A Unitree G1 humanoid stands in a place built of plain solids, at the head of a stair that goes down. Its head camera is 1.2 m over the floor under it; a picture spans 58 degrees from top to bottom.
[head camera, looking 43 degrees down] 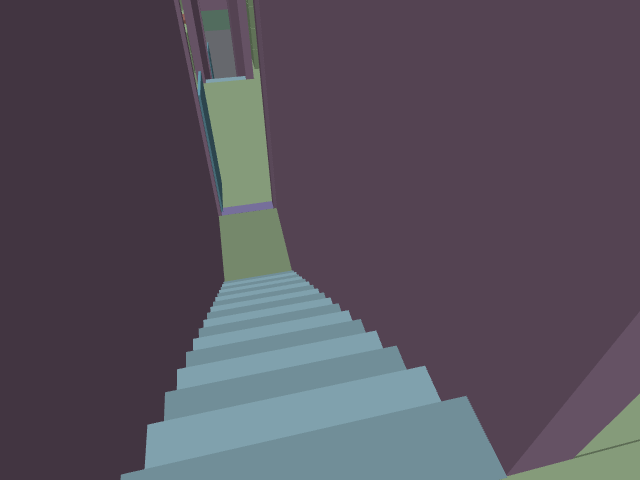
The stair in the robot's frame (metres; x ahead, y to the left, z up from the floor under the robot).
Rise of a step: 0.20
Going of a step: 0.22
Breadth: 0.97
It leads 13 degrees to the left of straight ahead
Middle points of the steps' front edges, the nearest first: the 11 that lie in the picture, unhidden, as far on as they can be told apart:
0.51 0.04 0.00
0.73 0.09 -0.20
0.94 0.14 -0.40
1.16 0.19 -0.60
1.38 0.24 -0.80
1.60 0.29 -1.00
1.81 0.34 -1.20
2.03 0.39 -1.39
2.25 0.44 -1.59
2.47 0.49 -1.79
2.68 0.54 -1.99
